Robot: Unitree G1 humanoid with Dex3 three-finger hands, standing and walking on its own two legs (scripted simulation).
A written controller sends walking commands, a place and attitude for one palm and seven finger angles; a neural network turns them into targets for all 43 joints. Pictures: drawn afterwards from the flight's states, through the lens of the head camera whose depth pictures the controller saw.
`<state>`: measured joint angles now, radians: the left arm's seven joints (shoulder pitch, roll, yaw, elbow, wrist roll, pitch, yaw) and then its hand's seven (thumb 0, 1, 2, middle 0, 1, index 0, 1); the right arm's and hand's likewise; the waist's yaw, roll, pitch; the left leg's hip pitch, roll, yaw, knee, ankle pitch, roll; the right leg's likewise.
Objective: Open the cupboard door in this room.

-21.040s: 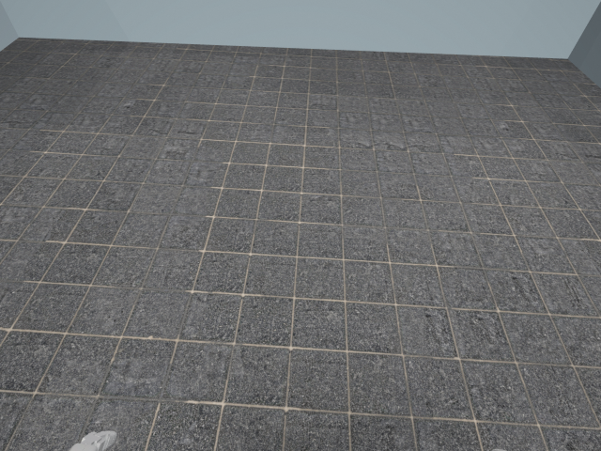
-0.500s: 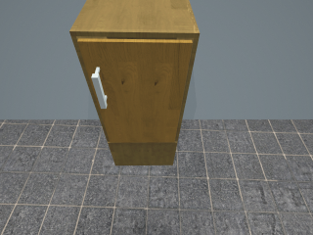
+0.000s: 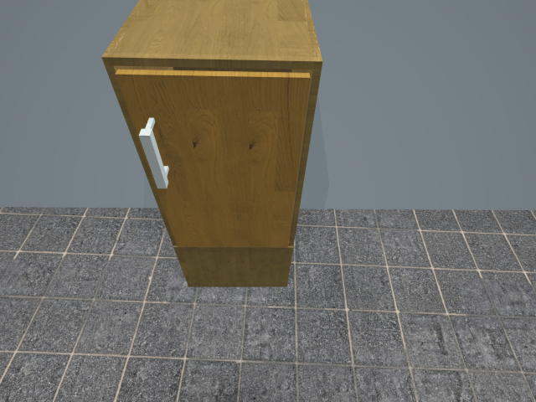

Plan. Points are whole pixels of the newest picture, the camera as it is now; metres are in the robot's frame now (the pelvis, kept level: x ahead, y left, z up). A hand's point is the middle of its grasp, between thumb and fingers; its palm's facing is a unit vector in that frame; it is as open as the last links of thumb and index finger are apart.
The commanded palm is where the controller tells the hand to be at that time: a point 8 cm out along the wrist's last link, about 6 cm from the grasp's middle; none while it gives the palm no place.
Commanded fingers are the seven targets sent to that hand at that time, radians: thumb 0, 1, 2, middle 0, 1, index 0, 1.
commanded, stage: come to a stop and stand still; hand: left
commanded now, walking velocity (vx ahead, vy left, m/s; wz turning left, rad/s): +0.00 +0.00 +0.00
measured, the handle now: (157, 154) +0.59 +0.26 -0.01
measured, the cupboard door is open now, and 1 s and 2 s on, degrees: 0 0 0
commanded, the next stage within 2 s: look again from close up in 0.66 s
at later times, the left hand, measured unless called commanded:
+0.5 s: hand out of the picture +0.04 +0.20 -0.18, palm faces +0.03 -0.98 -0.19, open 7.4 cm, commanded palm none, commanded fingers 0.00 0.90 0.90 -0.20 -0.30 -0.20 -0.30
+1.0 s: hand out of the picture +0.07 +0.23 -0.18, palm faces +0.02 -0.97 -0.26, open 7.4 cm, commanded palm none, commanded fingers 0.00 0.90 0.90 -0.20 -0.30 -0.20 -0.30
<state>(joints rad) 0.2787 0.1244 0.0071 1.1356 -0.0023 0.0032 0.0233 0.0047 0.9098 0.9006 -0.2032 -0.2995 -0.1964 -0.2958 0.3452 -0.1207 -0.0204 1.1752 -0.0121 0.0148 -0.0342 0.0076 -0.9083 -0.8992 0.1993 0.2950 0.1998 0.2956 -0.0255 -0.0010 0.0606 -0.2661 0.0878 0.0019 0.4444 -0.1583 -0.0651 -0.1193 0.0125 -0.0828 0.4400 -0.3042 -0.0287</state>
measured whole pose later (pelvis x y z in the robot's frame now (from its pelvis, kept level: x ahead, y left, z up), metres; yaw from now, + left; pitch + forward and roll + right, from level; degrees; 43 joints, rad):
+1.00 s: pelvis +0.03 +0.03 -0.01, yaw +0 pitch -1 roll +0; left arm 0.30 0.21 0.01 0.94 0.02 0.00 0.05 0.00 0.90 0.90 -0.20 -0.30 -0.20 -0.30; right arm 0.24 -0.20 -0.03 0.95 -0.02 0.01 -0.03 0.01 -0.91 -0.90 0.20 0.30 0.20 0.30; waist 0.00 -0.01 0.03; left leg -0.30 0.04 0.03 0.62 -0.30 -0.02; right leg -0.14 -0.05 -0.06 0.58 -0.42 0.02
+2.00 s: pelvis -0.08 +0.05 +0.00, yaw -1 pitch -2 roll +0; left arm 0.38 0.12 0.04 0.99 0.03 -0.02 0.03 0.01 0.92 0.90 -0.20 -0.30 -0.19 -0.30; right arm 0.38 -0.10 -0.05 1.08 -0.03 0.03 -0.02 0.01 -0.90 -0.90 0.20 0.30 0.20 0.30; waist 0.00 0.00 -0.05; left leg -0.39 0.01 0.07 0.68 -0.38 0.04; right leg -0.23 -0.02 -0.11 0.51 -0.29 -0.06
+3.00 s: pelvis +0.09 +0.07 -0.01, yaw -1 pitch -1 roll +0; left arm 0.29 0.12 0.02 1.07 0.01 0.02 0.04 0.01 0.92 0.90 -0.20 -0.30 -0.20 -0.30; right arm 0.21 -0.16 -0.04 1.05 -0.01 0.00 -0.04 0.01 -0.93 -0.90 0.20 0.29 0.20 0.30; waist 0.02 -0.02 0.06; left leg -0.29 0.05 0.12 0.56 -0.25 0.02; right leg -0.19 -0.04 -0.11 0.55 -0.31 0.00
